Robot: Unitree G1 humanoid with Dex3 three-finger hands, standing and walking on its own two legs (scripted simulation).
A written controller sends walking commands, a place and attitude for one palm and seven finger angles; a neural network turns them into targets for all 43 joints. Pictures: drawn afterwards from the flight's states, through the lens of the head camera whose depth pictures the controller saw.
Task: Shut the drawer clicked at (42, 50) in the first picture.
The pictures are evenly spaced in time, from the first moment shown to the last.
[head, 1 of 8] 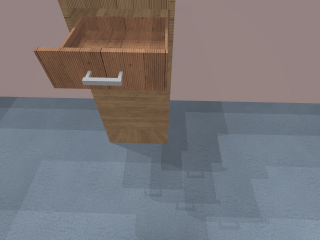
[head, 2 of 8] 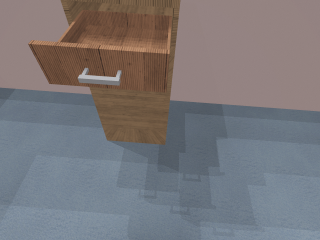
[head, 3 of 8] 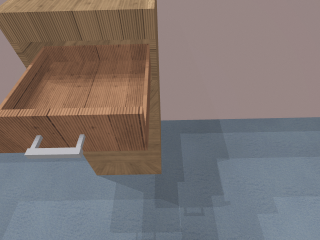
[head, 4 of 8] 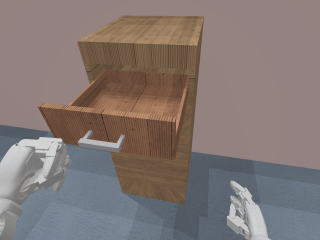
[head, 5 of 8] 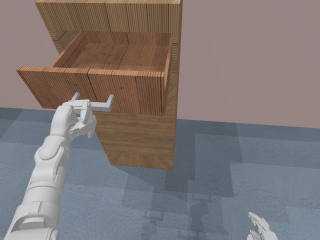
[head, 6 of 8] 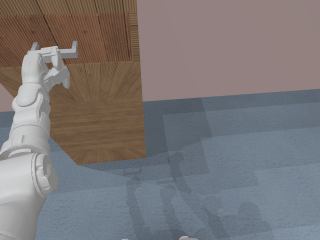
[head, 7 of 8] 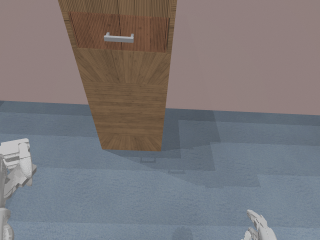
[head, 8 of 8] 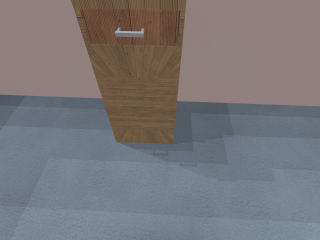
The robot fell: no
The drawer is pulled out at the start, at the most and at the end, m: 0.29 0.29 0.00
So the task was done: yes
